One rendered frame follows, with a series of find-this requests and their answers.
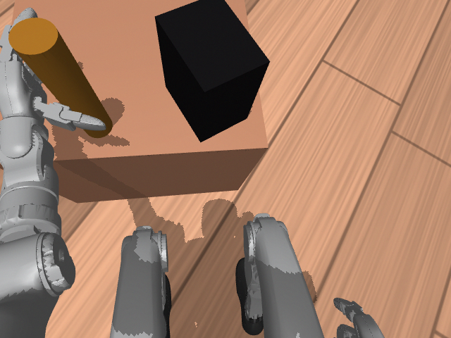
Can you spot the right robot foot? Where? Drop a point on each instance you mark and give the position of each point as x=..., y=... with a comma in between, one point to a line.
x=250, y=326

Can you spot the left robot hand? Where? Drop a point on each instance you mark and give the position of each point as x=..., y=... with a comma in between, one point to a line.
x=21, y=92

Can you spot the right robot hand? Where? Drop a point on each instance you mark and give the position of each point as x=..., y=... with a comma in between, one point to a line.
x=364, y=325

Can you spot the left robot arm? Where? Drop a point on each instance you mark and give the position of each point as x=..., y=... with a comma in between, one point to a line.
x=35, y=266

